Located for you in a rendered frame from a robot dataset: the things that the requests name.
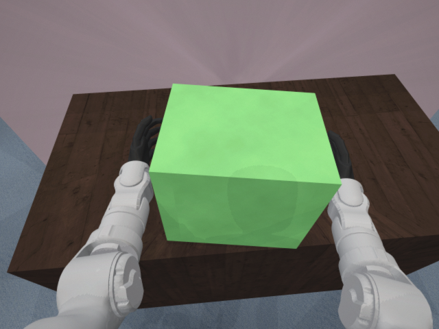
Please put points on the robot right upper arm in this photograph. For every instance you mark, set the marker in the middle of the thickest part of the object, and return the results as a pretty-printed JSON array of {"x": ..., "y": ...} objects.
[{"x": 369, "y": 301}]

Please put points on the left robot hand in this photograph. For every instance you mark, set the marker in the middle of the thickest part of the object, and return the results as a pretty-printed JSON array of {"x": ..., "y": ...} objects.
[{"x": 141, "y": 145}]

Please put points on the right robot hand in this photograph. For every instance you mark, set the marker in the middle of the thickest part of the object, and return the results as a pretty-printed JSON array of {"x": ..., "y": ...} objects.
[{"x": 341, "y": 155}]

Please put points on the robot right forearm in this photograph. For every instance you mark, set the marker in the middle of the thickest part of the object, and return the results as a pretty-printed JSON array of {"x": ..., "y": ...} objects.
[{"x": 356, "y": 239}]

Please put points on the pedestal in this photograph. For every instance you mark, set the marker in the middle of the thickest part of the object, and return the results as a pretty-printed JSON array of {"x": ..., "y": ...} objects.
[{"x": 394, "y": 151}]

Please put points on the robot left forearm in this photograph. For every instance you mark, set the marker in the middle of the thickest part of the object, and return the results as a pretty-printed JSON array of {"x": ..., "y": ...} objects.
[{"x": 124, "y": 221}]

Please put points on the carton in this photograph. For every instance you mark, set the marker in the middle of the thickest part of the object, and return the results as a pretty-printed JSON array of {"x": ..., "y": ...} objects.
[{"x": 241, "y": 166}]

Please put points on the robot left upper arm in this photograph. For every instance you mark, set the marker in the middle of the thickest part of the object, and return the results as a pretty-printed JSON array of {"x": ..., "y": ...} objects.
[{"x": 96, "y": 292}]

